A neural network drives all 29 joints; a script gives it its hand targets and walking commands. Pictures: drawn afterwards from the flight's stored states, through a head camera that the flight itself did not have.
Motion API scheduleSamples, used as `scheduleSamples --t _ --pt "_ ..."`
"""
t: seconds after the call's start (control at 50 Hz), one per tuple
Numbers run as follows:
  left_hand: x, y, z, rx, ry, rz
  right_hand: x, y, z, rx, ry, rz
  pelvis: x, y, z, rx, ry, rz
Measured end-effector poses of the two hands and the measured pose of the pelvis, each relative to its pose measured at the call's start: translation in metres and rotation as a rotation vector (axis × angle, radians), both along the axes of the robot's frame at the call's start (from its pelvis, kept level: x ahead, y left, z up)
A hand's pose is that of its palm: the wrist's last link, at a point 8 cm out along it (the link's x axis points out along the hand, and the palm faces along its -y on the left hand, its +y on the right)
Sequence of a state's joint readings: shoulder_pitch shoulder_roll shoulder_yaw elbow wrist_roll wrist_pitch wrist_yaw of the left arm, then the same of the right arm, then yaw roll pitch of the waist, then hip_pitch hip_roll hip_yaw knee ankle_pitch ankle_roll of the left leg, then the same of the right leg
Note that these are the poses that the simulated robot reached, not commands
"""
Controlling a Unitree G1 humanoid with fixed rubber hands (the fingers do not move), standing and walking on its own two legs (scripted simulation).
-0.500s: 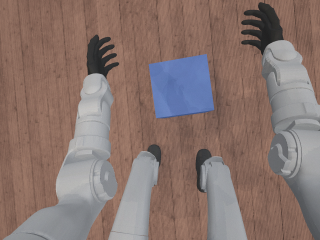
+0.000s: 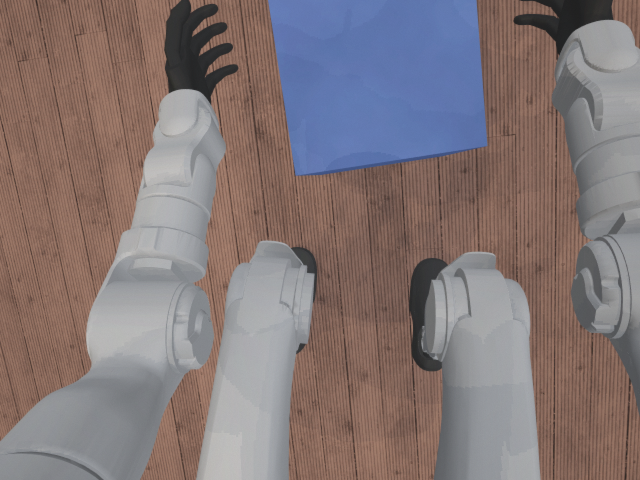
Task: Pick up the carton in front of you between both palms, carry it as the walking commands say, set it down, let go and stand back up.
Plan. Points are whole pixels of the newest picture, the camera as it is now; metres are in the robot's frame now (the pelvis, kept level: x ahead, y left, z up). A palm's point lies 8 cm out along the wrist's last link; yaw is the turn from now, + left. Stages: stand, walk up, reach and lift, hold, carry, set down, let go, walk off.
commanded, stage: reach and lift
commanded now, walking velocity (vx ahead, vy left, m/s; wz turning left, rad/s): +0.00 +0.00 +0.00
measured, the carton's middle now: (374, 91) +0.51 -0.01 -0.30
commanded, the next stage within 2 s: none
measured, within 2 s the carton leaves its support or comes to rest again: leaves its support in 1.02 s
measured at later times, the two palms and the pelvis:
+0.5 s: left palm (229, 85) +0.51 +0.17 -0.23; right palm (532, 45) +0.54 -0.19 -0.24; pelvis +0.00 +0.00 -0.06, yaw +1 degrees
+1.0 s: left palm (247, 77) +0.51 +0.14 -0.22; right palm (504, 44) +0.54 -0.16 -0.23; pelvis +0.00 +0.00 -0.06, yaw +1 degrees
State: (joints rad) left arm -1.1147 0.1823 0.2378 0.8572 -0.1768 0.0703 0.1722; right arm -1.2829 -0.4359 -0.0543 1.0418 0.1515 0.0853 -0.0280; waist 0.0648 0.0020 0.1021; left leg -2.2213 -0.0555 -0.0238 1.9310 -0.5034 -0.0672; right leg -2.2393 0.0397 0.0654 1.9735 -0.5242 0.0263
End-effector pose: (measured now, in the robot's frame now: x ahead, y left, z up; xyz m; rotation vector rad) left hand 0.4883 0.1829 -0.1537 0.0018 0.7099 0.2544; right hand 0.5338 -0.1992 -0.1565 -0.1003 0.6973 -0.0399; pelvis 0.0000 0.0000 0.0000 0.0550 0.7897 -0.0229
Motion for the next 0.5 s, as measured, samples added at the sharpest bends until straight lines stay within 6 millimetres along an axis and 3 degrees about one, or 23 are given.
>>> scheduleSamples --t 0.2,0.28,0.36,0.5 --pt "0.002 -0.006 -0.068 0.000 0.060 -0.026 0.000 0.008 -0.067 0.007 0.049 -0.008 -0.013 0.002 -0.043 -0.004 -0.086 0.006" --pt "0.010 0.003 -0.076 0.023 0.056 -0.024 0.000 0.010 -0.086 0.013 0.040 -0.003 -0.010 0.002 -0.052 -0.002 -0.125 0.007" --pt "0.015 -0.003 -0.079 0.013 0.059 -0.032 0.001 0.010 -0.093 0.014 0.030 0.005 -0.005 0.001 -0.056 0.000 -0.130 0.015" --pt "0.018 -0.016 -0.074 -0.002 0.046 -0.029 0.006 0.011 -0.081 0.013 0.013 0.017 0.001 -0.001 -0.058 0.001 -0.118 0.013"
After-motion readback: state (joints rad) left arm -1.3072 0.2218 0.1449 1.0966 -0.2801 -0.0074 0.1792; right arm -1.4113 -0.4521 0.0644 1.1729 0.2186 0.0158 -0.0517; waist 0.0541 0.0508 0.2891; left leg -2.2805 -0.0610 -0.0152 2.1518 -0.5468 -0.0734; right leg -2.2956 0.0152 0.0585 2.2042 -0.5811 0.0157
